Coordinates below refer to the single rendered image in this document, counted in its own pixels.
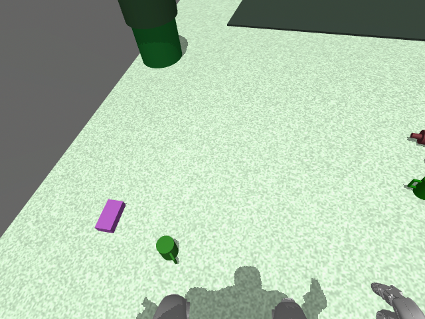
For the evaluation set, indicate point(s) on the potted plant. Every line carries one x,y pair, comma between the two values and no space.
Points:
155,30

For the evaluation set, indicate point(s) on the right robot hand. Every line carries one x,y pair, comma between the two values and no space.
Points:
404,308

